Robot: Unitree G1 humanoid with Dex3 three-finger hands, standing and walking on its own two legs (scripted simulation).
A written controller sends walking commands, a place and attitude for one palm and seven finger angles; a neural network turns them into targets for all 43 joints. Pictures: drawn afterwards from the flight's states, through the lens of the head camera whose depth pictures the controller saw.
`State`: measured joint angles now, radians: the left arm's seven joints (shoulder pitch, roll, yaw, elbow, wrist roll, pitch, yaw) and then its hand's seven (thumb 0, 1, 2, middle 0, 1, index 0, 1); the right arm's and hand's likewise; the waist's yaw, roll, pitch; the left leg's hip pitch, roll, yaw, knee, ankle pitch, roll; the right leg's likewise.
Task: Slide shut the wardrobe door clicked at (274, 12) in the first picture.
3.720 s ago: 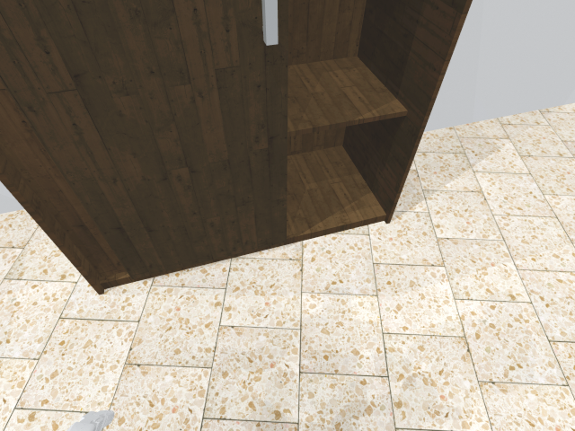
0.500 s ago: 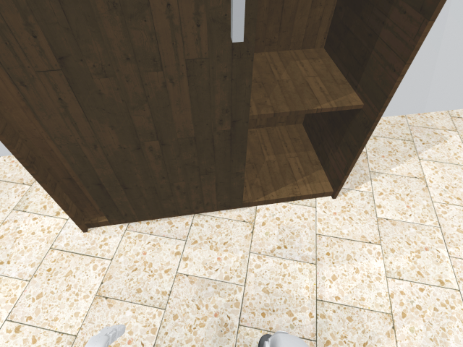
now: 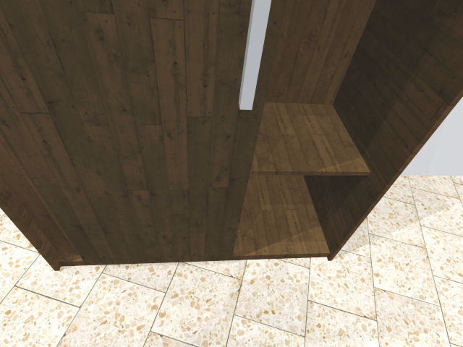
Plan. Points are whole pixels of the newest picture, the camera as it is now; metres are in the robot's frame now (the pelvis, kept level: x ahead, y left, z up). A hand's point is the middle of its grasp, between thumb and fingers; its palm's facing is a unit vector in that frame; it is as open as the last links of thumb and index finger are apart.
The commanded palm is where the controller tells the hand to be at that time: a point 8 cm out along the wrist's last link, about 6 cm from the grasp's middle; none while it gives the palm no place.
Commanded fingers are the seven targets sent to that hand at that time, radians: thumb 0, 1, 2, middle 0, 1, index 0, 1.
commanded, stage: take the last steps up to it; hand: left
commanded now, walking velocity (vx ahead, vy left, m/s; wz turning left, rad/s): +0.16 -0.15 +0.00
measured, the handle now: (253, 34) +0.59 +0.02 +0.28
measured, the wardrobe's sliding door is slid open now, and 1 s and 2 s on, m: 0.48 0.48 0.48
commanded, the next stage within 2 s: come to a stop and stand still in 0.02 s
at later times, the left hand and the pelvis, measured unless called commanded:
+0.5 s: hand (174, 342) +0.17 +0.11 -0.16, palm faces +0.08 -0.96 -0.27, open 7.3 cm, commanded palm none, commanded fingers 0.00 0.90 0.90 -0.20 -0.30 -0.20 -0.30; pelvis +0.08 -0.08 +0.00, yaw +2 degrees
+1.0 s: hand out of the picture +0.03 +0.17 -0.17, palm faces +0.08 -0.97 -0.24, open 7.4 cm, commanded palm none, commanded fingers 0.00 0.90 0.90 -0.20 -0.30 -0.20 -0.30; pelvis +0.05 -0.02 +0.00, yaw +2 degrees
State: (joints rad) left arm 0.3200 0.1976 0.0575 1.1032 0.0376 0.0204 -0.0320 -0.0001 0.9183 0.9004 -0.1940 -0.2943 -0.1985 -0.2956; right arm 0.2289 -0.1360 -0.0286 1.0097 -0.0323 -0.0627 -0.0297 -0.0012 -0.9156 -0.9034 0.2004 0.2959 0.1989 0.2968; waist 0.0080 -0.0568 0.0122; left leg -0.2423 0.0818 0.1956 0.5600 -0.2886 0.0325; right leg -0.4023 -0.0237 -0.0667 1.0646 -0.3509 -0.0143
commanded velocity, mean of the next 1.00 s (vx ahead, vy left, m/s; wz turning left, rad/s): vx -0.07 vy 0.07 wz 0.00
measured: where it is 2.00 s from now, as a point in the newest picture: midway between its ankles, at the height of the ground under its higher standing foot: outside the picture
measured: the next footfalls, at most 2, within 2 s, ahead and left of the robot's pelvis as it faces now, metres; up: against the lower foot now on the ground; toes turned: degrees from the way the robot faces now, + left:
right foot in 0.28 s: +0.21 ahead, -0.22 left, +0.00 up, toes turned -8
left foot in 0.68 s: +0.10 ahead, +0.07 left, +0.00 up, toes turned +6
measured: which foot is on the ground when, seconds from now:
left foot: down 0.00-0.28, up 0.30-0.66, down 0.68-1.00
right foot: up 0.00-0.26, down 0.28-0.68, up 0.70-0.98, down 1.00-1.00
